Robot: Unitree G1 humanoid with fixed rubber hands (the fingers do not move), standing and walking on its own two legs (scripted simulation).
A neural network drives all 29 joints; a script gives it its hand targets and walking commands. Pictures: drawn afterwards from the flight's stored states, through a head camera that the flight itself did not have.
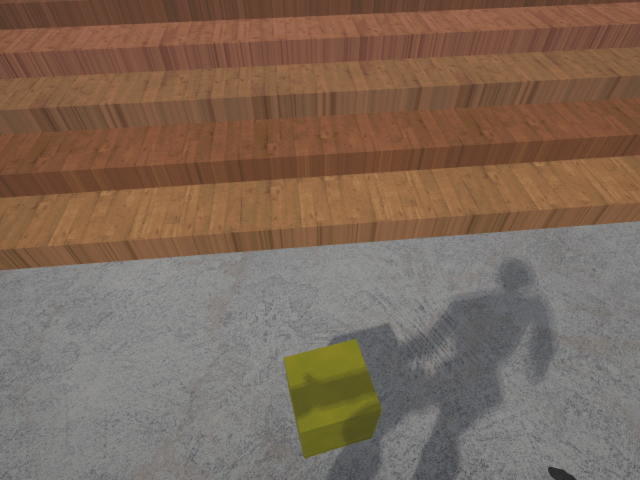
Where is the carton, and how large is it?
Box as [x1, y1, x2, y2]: [283, 339, 381, 457]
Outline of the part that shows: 355,339 283,357 290,397 304,457 366,439 372,436 381,409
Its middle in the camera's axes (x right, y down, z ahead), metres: +0.03 +0.46 +1.11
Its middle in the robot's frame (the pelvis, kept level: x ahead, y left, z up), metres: +0.45 -0.02 -0.66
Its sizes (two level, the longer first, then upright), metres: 0.210 0.200 0.250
